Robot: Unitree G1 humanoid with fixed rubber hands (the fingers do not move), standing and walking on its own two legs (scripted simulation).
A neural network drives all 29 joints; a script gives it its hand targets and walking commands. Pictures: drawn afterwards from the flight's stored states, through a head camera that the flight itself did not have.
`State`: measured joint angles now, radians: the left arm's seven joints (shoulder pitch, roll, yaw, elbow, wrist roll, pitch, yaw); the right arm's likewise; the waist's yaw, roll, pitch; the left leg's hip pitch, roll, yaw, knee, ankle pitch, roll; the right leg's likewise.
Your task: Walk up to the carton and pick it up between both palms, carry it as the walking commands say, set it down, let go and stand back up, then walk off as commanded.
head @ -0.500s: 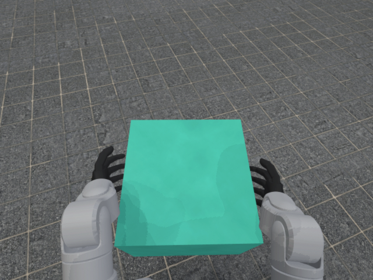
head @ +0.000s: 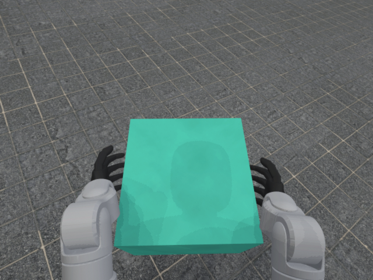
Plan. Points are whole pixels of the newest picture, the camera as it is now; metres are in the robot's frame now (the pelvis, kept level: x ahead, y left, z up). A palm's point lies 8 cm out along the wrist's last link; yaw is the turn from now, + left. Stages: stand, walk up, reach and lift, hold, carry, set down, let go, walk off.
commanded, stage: carry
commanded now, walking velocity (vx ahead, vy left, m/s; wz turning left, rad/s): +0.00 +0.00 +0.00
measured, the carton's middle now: (186, 188) +0.32 +0.01 +0.01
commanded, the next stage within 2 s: none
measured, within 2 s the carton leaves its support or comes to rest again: neither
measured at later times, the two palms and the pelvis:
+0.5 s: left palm (112, 207) +0.23 +0.14 +0.10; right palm (301, 234) +0.21 -0.17 +0.10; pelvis -0.04 -0.02 +0.00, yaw -1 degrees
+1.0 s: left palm (135, 182) +0.28 +0.11 +0.10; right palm (307, 209) +0.26 -0.20 +0.09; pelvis +0.00 -0.04 +0.01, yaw -1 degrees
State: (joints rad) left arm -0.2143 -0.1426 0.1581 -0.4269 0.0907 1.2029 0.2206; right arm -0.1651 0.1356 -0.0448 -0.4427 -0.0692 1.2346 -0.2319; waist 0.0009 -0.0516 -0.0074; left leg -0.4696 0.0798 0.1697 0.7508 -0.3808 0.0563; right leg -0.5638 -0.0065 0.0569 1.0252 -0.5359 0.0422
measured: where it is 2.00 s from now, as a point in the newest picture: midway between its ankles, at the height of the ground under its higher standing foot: (189, 251)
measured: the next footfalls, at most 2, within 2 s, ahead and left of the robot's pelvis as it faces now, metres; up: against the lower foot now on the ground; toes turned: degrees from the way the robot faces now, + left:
right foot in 0.08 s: +0.05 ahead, -0.15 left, +0.00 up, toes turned +0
left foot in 1.34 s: +0.16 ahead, +0.03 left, +0.00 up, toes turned +8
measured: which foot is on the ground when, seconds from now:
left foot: down 0.00-1.00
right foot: up 0.00-0.06, down 0.08-1.00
